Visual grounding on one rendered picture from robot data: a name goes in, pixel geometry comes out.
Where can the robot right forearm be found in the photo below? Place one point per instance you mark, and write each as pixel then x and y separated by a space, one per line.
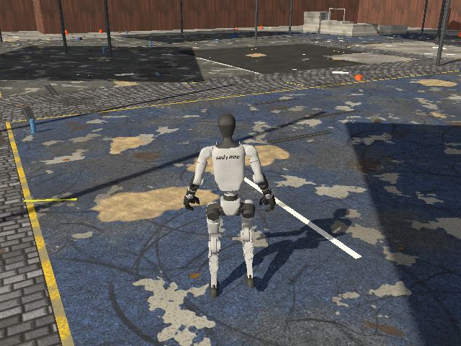
pixel 265 188

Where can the robot left forearm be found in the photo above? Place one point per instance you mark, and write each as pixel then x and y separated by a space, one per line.
pixel 191 189

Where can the robot left hand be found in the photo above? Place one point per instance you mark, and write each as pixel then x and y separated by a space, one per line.
pixel 187 201

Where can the left robot thigh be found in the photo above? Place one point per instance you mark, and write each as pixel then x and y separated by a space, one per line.
pixel 213 212

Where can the robot right hand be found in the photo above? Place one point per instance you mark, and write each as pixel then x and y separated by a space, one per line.
pixel 270 201

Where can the robot left upper arm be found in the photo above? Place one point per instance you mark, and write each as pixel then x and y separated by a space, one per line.
pixel 205 154

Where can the humanoid robot head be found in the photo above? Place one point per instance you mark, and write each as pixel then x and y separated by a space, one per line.
pixel 227 124

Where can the robot right upper arm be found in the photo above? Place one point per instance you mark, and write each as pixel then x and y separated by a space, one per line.
pixel 255 163

